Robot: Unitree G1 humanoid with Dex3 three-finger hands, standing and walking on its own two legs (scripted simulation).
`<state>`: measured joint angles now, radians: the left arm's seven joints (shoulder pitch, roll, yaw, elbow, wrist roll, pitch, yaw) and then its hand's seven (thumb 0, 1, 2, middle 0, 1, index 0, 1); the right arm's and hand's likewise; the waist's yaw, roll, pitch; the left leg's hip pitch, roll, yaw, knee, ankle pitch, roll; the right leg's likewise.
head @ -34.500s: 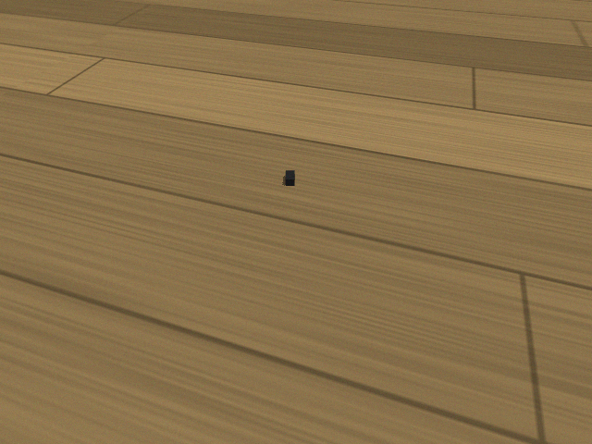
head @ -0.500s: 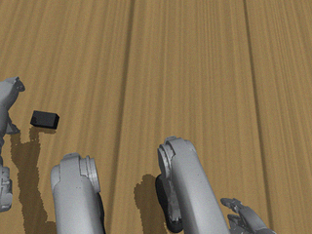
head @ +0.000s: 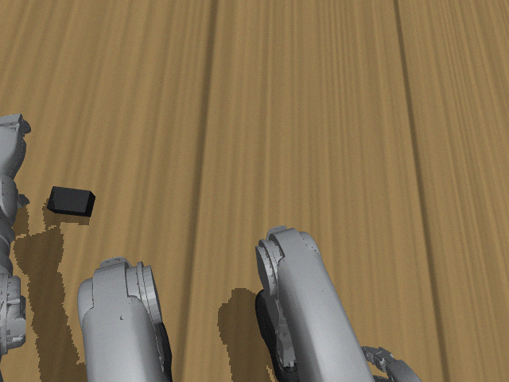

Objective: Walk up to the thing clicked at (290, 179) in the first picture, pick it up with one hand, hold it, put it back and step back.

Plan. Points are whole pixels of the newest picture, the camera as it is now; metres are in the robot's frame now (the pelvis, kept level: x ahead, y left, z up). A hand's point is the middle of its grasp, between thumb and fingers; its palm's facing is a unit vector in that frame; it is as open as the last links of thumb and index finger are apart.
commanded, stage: home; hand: left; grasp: from above
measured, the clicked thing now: (72, 202) +0.47 +0.29 -0.32
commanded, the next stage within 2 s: none
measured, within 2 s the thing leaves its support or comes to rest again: neither
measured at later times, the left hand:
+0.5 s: hand out of the picture +0.30 +0.27 +0.06, palm faces -0.17 -0.72 -0.67, open 7.6 cm
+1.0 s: hand out of the picture +0.23 +0.22 +0.28, palm faces +0.22 -0.95 -0.23, open 7.4 cm
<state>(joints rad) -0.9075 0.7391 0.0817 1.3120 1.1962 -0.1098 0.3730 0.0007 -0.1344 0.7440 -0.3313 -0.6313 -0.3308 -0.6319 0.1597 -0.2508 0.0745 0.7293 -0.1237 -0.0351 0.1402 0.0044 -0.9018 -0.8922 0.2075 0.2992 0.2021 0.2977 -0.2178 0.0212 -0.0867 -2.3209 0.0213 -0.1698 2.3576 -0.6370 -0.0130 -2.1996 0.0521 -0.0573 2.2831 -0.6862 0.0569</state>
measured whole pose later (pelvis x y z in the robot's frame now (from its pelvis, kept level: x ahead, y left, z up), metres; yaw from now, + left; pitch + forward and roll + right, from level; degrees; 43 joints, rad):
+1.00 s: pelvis +0.07 +0.01 +0.34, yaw +10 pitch +15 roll -4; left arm 0.37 0.24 0.05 -0.03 -0.05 0.45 0.07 0.01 0.90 0.90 -0.20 -0.30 -0.20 -0.30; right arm 0.29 -0.20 0.05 0.54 0.03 -0.14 -0.15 0.01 -0.91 -0.90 0.21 0.30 0.20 0.30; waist -0.07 0.05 -0.18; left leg -0.94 0.04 -0.08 1.18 -0.51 -0.01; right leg -0.84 0.00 -0.04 1.10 -0.52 0.03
